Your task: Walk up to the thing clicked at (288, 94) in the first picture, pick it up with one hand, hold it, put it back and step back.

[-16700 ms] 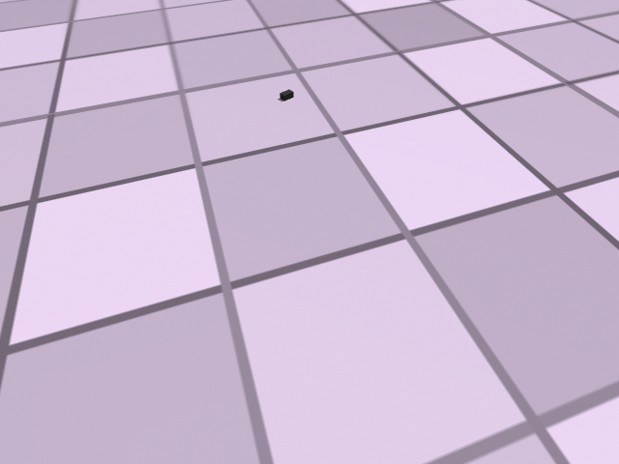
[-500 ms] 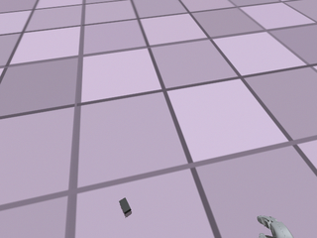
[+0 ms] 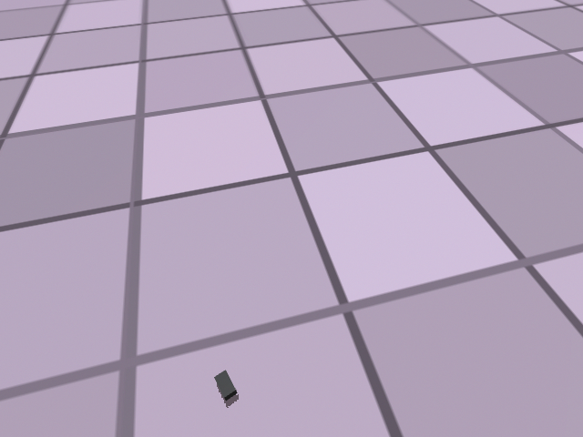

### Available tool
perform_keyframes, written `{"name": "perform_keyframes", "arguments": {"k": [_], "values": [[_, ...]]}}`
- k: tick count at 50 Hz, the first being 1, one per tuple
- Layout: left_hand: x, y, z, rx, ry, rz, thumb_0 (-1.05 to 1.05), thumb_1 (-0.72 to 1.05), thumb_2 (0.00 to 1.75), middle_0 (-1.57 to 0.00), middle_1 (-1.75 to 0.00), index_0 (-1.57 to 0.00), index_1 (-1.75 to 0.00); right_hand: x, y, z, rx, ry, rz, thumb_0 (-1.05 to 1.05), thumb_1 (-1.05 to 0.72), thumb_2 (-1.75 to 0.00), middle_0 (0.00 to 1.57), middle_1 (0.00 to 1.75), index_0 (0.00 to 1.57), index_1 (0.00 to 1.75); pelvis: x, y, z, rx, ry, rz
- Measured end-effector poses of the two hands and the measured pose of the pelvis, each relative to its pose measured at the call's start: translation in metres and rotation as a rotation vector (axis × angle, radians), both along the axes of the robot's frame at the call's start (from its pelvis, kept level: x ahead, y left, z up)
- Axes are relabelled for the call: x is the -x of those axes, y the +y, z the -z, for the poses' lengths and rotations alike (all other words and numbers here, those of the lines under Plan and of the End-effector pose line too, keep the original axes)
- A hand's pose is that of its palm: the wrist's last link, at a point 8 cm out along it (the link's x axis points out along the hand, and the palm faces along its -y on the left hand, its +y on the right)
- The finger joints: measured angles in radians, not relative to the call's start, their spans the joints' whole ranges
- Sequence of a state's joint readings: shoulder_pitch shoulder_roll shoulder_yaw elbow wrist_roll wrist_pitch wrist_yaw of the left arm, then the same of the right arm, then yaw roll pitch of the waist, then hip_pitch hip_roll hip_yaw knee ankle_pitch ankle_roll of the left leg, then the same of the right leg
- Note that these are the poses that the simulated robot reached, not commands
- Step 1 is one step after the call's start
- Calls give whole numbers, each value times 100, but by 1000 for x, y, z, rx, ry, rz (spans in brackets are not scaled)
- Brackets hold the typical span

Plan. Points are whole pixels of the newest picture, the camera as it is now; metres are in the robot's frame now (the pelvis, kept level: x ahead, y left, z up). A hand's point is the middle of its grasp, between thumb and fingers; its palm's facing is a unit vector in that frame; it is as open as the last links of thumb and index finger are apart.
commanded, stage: walk up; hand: left
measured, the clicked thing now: (225, 385) +0.41 +0.24 -0.76
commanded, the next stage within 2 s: stand in 0.16 s
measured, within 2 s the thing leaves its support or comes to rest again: neither
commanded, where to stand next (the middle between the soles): +0.02 +0.01 m, yaw -1 degrees
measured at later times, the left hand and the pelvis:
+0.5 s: hand out of the picture +0.08 +0.24 -0.16, palm faces -0.03 -0.94 -0.34, open 7.4 cm; pelvis +0.01 -0.01 +0.00, yaw +0 degrees
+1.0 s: hand out of the picture +0.08 +0.24 -0.15, palm faces -0.03 -0.94 -0.35, open 7.4 cm; pelvis +0.01 -0.01 +0.00, yaw +0 degrees
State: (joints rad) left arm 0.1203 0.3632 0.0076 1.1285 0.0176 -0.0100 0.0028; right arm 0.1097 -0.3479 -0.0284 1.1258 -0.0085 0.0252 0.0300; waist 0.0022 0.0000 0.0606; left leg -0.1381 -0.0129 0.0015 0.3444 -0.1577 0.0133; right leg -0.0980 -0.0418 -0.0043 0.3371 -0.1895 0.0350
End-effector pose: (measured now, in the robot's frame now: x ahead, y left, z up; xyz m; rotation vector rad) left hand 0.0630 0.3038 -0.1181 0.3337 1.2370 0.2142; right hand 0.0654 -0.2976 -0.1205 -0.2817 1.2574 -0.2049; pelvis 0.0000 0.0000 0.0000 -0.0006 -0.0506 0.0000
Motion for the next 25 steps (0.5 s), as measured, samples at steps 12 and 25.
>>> {"name": "perform_keyframes", "arguments": {"k": [12, 25], "values": [[-3, -6, -2, 2, -1, -1, 1, 90, 90, -21, -30, -20, -30, -8, -2, 1, -2, -17, -18, 1, -91, -89, 21, 30, 20, 30, -4, -5, 0, -2, 5, -2], [-14, -20, 1, 30, -22, 17, 1, 90, 90, -21, -30, -20, -30, -19, -10, -4, 15, -46, -29, 1, -91, -89, 21, 30, 20, 30, -10, -11, -1, -1, 1, 0]]}}
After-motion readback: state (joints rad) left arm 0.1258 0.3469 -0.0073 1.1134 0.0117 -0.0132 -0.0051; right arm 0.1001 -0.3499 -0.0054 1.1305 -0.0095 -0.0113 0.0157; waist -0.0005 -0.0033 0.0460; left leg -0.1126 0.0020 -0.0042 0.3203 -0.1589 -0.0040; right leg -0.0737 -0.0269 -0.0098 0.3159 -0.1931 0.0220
